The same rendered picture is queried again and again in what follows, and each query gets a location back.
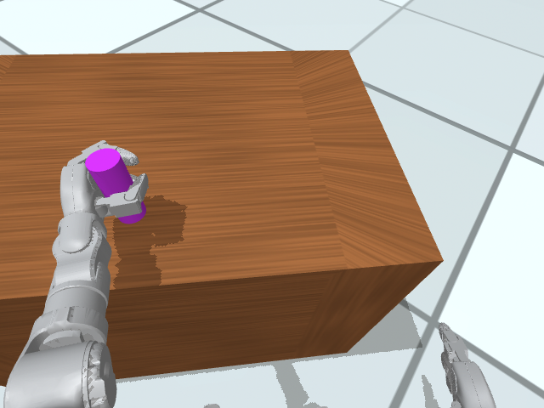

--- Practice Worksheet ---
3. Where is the right robot hand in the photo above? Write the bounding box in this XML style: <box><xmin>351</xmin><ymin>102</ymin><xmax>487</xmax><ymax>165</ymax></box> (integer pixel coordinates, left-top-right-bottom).
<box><xmin>438</xmin><ymin>322</ymin><xmax>496</xmax><ymax>408</ymax></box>

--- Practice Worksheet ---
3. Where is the left robot hand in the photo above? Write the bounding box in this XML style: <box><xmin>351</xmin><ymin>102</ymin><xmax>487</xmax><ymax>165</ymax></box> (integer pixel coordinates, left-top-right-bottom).
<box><xmin>60</xmin><ymin>140</ymin><xmax>149</xmax><ymax>222</ymax></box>

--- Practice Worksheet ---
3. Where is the can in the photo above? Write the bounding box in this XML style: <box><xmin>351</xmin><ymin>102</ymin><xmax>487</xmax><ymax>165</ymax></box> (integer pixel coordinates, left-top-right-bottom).
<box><xmin>85</xmin><ymin>148</ymin><xmax>146</xmax><ymax>224</ymax></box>

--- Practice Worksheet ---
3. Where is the left robot arm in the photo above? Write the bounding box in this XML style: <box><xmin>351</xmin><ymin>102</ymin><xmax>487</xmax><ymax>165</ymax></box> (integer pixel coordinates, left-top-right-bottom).
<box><xmin>3</xmin><ymin>212</ymin><xmax>116</xmax><ymax>408</ymax></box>

